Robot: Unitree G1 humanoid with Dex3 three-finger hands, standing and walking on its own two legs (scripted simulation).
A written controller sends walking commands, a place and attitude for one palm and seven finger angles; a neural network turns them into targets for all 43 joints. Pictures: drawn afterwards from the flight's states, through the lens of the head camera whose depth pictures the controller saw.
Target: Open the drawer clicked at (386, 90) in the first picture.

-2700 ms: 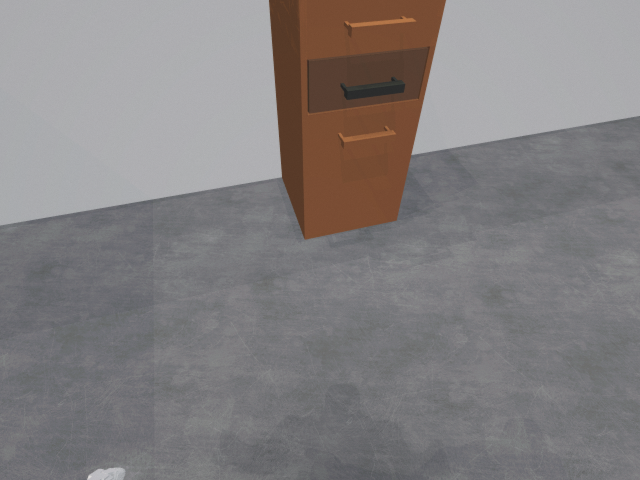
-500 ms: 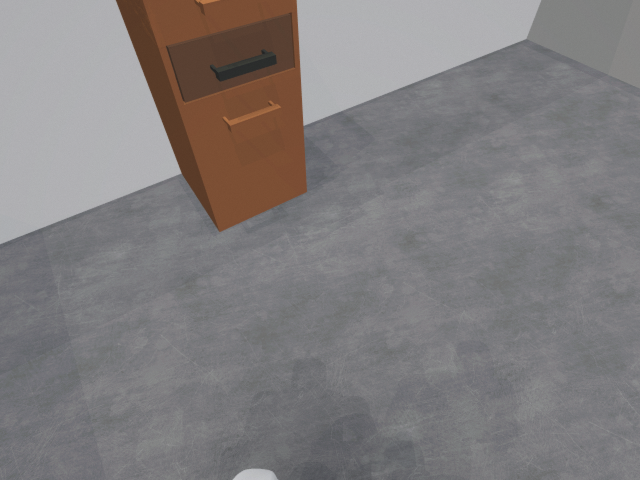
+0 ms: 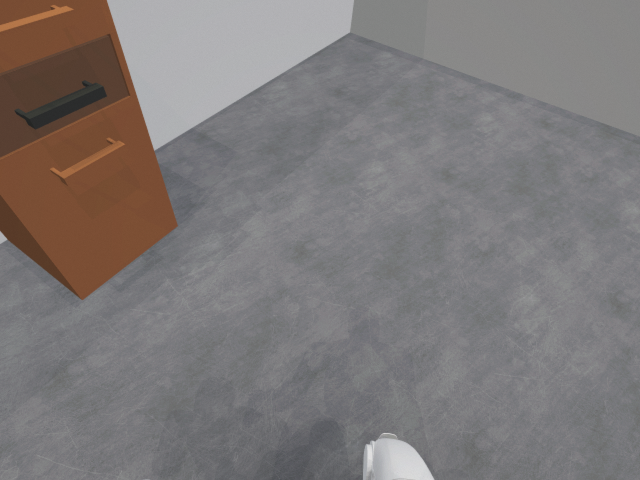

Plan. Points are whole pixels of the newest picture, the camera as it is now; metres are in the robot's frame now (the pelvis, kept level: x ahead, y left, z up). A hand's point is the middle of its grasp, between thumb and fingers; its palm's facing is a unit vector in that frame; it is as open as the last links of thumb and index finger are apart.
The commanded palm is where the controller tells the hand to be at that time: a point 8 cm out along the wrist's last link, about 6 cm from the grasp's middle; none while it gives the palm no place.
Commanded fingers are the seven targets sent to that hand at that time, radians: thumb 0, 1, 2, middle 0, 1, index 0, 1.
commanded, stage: walk to a spot facing it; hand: left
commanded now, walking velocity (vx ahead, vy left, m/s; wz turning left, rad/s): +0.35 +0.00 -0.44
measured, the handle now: (61, 101) +0.91 +0.67 -0.09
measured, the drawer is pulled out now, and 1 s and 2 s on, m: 0.00 0.00 0.00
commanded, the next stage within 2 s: turn to face it in 1.24 s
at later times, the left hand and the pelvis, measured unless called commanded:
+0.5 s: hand (240, 370) +0.31 +0.14 -0.17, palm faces -0.15 -0.97 -0.22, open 7.2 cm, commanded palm none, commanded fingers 0.00 0.90 0.90 -0.20 -0.30 -0.20 -0.30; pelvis +0.23 -0.05 +0.00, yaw -11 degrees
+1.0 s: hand (276, 260) +0.54 +0.11 -0.17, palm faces -0.30 -0.94 -0.16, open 7.3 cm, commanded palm none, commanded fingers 0.00 0.90 0.90 -0.20 -0.30 -0.20 -0.30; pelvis +0.45 -0.06 +0.00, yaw -21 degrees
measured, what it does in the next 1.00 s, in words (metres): walks ahead, turning right: right foot, then left foot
